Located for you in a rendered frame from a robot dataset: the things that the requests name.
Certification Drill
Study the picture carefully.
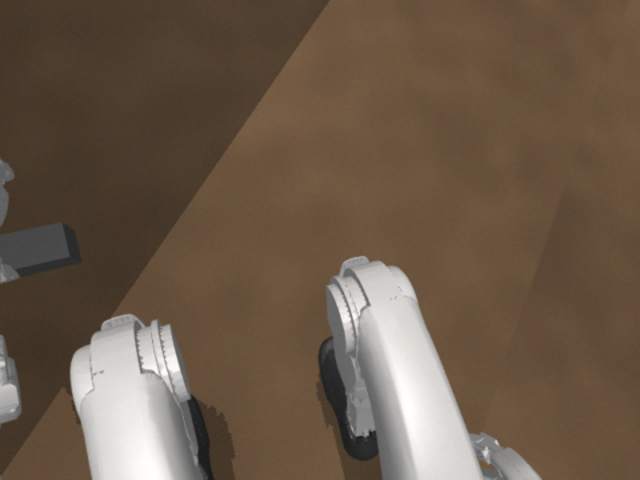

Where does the left robot foot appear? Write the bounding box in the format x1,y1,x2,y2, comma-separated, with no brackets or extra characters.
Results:
187,394,214,480

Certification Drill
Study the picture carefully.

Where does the small box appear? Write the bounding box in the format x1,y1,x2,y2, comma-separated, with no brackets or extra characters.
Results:
0,222,82,277

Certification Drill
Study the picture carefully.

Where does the left robot hand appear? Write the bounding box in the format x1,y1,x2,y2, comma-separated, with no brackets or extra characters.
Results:
0,156,20,284

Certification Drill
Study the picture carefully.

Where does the right robot foot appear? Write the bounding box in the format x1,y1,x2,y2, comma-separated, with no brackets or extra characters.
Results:
318,336,379,461

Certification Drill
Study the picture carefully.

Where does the left robot arm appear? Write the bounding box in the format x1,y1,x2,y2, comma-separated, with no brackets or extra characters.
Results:
0,274,22,480

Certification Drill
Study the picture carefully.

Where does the right robot hand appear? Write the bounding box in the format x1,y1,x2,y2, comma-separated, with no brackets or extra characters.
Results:
469,432,542,480

